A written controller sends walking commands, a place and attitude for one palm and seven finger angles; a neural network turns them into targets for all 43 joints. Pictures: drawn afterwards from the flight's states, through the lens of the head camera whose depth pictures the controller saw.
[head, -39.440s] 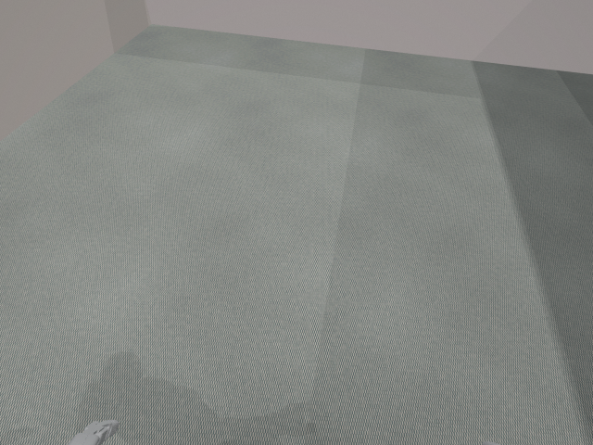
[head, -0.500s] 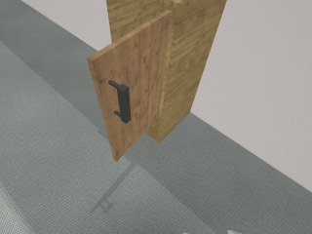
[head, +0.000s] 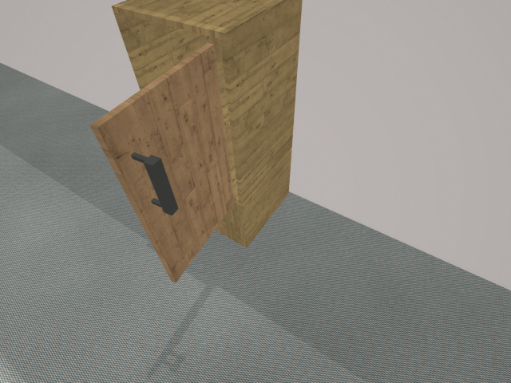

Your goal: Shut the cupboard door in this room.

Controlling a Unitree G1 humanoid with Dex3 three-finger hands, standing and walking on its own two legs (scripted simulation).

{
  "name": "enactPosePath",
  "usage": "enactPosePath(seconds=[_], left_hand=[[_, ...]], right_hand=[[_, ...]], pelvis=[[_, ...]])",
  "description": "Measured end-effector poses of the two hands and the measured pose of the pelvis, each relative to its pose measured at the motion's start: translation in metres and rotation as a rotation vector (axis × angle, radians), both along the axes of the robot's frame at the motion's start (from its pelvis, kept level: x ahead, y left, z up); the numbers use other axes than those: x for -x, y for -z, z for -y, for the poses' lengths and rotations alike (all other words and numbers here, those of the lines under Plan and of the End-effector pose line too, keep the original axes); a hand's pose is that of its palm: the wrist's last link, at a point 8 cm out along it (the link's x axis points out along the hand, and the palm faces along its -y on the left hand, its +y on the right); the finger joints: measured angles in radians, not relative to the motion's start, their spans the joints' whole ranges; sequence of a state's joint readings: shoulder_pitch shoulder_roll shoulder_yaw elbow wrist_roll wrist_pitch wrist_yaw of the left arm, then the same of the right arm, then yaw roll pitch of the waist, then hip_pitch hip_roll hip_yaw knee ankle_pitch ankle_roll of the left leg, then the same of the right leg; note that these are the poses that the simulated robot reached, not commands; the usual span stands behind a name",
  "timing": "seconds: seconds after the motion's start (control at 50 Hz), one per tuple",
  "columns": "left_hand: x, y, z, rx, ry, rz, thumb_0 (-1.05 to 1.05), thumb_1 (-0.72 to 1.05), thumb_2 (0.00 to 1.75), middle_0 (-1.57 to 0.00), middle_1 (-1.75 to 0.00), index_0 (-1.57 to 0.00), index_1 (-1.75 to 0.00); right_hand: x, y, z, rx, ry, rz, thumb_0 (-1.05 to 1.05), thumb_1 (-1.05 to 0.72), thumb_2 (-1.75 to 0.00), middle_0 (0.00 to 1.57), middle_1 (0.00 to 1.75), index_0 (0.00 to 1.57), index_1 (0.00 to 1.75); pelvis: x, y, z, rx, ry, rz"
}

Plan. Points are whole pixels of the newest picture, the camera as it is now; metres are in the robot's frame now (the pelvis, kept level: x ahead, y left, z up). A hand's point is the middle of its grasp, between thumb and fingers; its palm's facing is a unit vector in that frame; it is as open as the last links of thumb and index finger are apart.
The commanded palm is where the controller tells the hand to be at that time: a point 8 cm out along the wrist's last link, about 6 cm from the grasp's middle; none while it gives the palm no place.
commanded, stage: come to a stop and stand still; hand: left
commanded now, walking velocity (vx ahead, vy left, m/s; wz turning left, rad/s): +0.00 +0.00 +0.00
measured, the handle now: (154, 184) +0.51 +0.23 +0.00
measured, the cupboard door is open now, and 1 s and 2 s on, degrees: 96 96 96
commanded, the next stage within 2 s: look again from close up in 0.42 s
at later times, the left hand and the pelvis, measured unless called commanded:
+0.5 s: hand out of the picture -0.01 +0.13 -0.17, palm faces +0.08 -0.99 -0.15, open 7.4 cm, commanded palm none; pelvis +0.02 -0.02 +0.00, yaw +1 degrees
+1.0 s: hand out of the picture +0.05 +0.23 -0.18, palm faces +0.01 -0.97 -0.25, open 7.4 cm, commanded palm none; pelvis +0.02 +0.03 -0.01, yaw -1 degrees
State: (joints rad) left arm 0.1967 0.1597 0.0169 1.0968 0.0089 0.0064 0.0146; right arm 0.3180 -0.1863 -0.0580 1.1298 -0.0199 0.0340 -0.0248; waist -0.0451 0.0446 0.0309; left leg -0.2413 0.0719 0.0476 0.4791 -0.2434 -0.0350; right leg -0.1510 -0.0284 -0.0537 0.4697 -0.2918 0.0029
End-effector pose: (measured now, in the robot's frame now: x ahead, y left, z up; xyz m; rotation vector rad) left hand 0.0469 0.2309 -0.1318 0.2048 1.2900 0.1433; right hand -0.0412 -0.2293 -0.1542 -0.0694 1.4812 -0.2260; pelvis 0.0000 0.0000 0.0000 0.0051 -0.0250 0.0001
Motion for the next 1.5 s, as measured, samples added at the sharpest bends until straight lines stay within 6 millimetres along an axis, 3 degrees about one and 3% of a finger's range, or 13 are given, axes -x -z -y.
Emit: enactPosePath(seconds=[0.12,0.26,0.42,0.54,0.62,0.7,0.84,0.96,1.08,1.26,1.36,1.42,1.5], left_hand=[[0.001,-0.002,0.018,-0.014,-0.017,0.025,0.01,0.94,0.89,-0.20,-0.30,-0.20,-0.30],[0.023,0.005,0.031,0.005,-0.059,-0.038,0.01,0.94,0.89,-0.20,-0.30,-0.20,-0.30],[0.056,0.011,0.049,0.062,-0.109,-0.154,0.01,0.92,0.89,-0.20,-0.30,-0.20,-0.30],[0.062,0.014,0.054,0.085,-0.125,-0.191,0.01,0.91,0.89,-0.20,-0.30,-0.20,-0.30],[0.058,0.016,0.046,0.085,-0.096,-0.164,0.01,0.90,0.89,-0.21,-0.30,-0.20,-0.30],[0.045,0.026,0.023,0.078,-0.080,-0.138,0.01,0.90,0.89,-0.21,-0.30,-0.20,-0.30],[0.012,0.023,-0.019,0.023,-0.058,-0.027,0.01,0.90,0.89,-0.20,-0.30,-0.20,-0.30],[0.001,0.014,-0.040,-0.013,-0.026,0.012,0.01,0.90,0.89,-0.20,-0.30,-0.20,-0.30],[0.010,0.010,-0.044,-0.018,-0.012,-0.014,0.01,0.90,0.89,-0.20,-0.30,-0.20,-0.30],[0.041,0.014,-0.027,0.006,-0.024,-0.115,0.01,0.90,0.89,-0.20,-0.30,-0.20,-0.30],[0.050,0.014,-0.006,0.008,-0.090,-0.118,0.01,0.90,0.89,-0.20,-0.30,-0.20,-0.30],[0.060,0.013,0.008,0.008,-0.170,-0.105,0.01,0.90,0.89,-0.20,-0.30,-0.20,-0.30],[0.078,0.011,0.030,0.037,-0.233,-0.175,0.01,0.90,0.89,-0.20,-0.30,-0.20,-0.30]], right_hand=[[0.017,0.004,0.002,-0.044,-0.009,-0.031,0.01,-0.91,-0.90,0.19,0.30,0.19,0.30],[0.013,0.000,0.001,-0.060,-0.027,-0.055,0.01,-0.91,-0.90,0.19,0.30,0.19,0.30],[-0.018,-0.003,0.001,-0.041,-0.057,-0.042,0.00,-0.91,-0.90,0.19,0.30,0.19,0.30],[-0.054,-0.004,0.001,-0.018,-0.081,0.012,0.01,-0.91,-0.90,0.19,0.30,0.19,0.30],[-0.081,-0.006,0.006,0.029,-0.095,0.081,0.02,-0.93,-0.90,0.20,0.30,0.20,0.30],[-0.108,-0.010,-0.003,0.060,-0.107,0.190,0.02,-0.93,-0.90,0.19,0.30,0.19,0.30],[-0.128,-0.013,-0.026,0.058,-0.126,0.282,0.01,-0.93,-0.90,0.20,0.30,0.19,0.30],[-0.120,-0.015,-0.033,0.046,-0.126,0.289,0.00,-0.94,-0.90,0.20,0.30,0.20,0.30],[-0.092,-0.013,-0.030,0.040,-0.123,0.219,0.00,-0.93,-0.90,0.20,0.30,0.20,0.30],[-0.047,-0.006,-0.020,0.009,-0.102,0.073,0.00,-0.91,-0.90,0.20,0.30,0.20,0.30],[-0.040,0.001,-0.001,-0.007,-0.123,-0.005,0.01,-0.90,-0.90,0.20,0.30,0.20,0.30],[-0.063,-0.002,0.010,-0.007,-0.176,-0.033,0.01,-0.90,-0.90,0.20,0.30,0.20,0.30],[-0.131,-0.011,0.017,0.012,-0.243,0.052,0.01,-0.91,-0.90,0.20,0.30,0.19,0.30]], pelvis=[[-0.001,0.000,0.018,0.002,-0.006,0.016],[-0.005,0.000,0.029,0.006,-0.014,0.010],[-0.017,-0.001,0.026,0.005,-0.016,-0.005],[-0.027,-0.001,0.021,0.006,-0.011,-0.017],[-0.030,0.003,0.006,0.025,0.005,-0.031],[-0.034,0.008,-0.008,0.020,0.001,-0.026],[-0.033,0.009,-0.024,0.017,0.013,-0.004],[-0.025,0.006,-0.030,0.008,0.020,-0.002],[-0.017,0.004,-0.031,0.003,0.022,-0.008],[-0.017,0.006,-0.018,-0.008,-0.006,-0.034],[-0.028,0.011,0.001,0.000,-0.067,-0.050],[-0.042,0.010,0.009,-0.003,-0.107,-0.056],[-0.063,0.005,0.011,-0.007,-0.151,-0.060]])
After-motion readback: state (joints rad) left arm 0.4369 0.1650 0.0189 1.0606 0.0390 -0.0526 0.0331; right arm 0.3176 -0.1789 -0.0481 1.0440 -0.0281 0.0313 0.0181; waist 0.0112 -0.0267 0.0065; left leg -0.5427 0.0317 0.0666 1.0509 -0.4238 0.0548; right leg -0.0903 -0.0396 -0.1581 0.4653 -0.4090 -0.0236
